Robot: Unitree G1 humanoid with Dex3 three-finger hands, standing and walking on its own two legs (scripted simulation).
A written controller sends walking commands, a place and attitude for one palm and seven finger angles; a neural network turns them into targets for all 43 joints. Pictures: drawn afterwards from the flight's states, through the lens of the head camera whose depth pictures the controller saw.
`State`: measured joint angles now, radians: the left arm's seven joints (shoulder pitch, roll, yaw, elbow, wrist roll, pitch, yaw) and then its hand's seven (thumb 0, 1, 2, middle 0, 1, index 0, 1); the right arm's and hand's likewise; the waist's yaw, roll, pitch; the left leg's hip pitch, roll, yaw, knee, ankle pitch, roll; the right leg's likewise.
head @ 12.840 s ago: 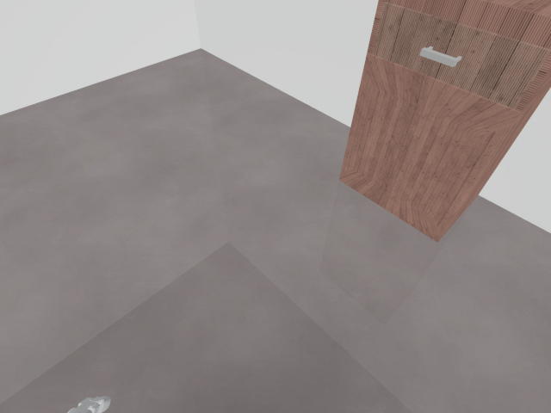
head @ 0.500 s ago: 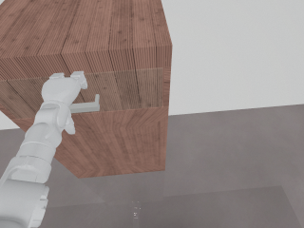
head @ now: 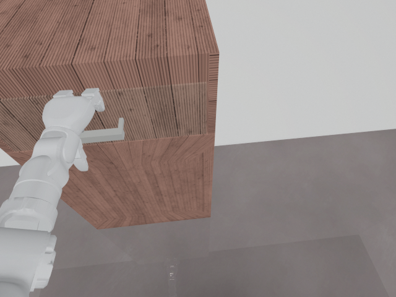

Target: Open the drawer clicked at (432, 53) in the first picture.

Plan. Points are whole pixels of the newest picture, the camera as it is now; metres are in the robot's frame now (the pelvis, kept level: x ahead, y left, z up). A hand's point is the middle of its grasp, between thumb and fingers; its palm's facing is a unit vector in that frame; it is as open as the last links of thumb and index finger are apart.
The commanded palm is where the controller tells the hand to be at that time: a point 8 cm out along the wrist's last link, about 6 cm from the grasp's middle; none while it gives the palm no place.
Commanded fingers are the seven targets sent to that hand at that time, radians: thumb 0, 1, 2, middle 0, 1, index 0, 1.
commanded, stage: move the hooked fingers above the handle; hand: left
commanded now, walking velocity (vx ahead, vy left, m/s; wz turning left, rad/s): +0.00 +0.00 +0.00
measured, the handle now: (99, 129) +0.48 +0.26 +0.03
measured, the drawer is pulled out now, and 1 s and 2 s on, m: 0.00 0.00 0.00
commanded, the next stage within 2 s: lower the fingers behind the handle in 0.18 s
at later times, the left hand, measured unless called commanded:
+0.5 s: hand (81, 129) +0.44 +0.27 +0.08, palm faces +0.01 +0.00 -1.00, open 13.7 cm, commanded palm +0.42 +0.27 +0.12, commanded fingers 0.00 -0.50 0.30 -0.30 -1.20 -0.30 -1.20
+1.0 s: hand (87, 143) +0.43 +0.27 +0.04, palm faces +0.01 +0.01 -1.00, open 13.8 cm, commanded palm +0.41 +0.27 +0.09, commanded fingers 0.00 -0.50 0.30 -0.30 -1.20 -0.30 -1.20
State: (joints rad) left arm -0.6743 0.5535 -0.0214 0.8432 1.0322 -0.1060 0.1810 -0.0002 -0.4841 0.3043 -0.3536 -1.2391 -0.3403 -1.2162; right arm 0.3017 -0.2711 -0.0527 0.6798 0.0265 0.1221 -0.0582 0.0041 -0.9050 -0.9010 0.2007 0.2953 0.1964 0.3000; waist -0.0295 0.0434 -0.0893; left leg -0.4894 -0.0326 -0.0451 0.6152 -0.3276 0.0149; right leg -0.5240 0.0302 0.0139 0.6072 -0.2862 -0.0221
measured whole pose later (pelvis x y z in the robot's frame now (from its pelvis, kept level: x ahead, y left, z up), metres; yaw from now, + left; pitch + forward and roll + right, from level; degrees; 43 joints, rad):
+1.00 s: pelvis +0.00 +0.00 -0.01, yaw -1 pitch +15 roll +0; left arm -0.62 0.52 0.02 0.89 1.08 -0.10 0.32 0.00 -0.48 0.30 -0.32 -1.21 -0.32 -1.21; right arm 0.30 -0.26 -0.06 0.69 0.01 0.12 -0.04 0.00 -0.90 -0.90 0.20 0.30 0.20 0.30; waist -0.04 0.04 -0.12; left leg -0.58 -0.03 -0.03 0.70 -0.36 0.01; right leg -0.62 0.04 0.02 0.68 -0.31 -0.02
